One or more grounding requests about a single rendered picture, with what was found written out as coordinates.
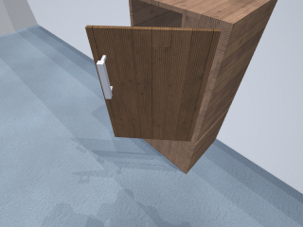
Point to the handle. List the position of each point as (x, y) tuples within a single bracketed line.
[(104, 79)]

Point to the cupboard door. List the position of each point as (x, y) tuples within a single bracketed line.
[(159, 76)]

